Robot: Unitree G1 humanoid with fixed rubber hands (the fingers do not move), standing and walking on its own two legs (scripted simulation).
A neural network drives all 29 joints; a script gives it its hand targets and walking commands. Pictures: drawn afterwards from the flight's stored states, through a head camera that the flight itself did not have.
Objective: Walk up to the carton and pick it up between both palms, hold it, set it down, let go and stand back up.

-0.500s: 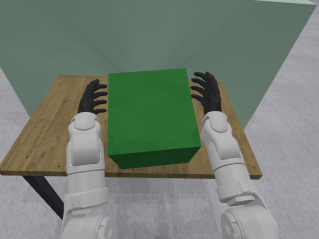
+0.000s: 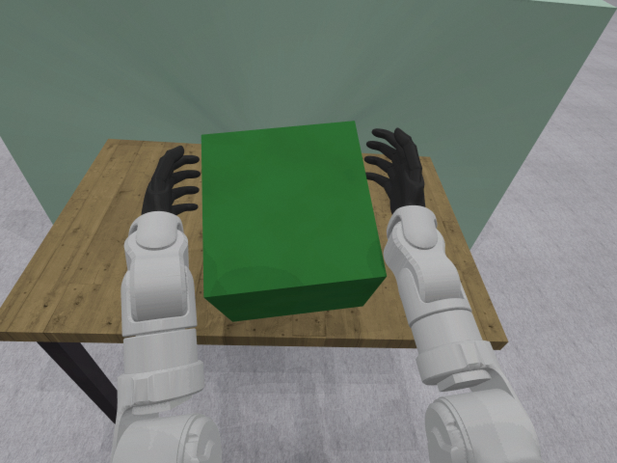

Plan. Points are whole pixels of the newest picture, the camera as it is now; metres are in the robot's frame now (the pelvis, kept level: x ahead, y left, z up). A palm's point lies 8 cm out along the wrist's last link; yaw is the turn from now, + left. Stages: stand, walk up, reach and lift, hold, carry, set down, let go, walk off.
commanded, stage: hold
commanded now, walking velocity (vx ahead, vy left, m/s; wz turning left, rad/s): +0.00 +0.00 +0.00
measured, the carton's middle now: (289, 228) +0.40 -0.01 +0.09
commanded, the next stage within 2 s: none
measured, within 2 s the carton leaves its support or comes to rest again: neither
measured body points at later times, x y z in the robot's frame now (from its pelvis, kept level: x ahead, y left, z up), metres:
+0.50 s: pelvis +0.00 -0.01 +0.00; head -0.03 +0.02 +0.45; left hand +0.36 +0.15 +0.17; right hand +0.37 -0.15 +0.19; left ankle +0.01 +0.12 -0.75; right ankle +0.02 -0.11 -0.75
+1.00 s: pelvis +0.00 +0.00 +0.00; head -0.02 +0.03 +0.45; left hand +0.37 +0.16 +0.17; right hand +0.37 -0.14 +0.19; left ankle +0.01 +0.12 -0.75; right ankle +0.02 -0.11 -0.75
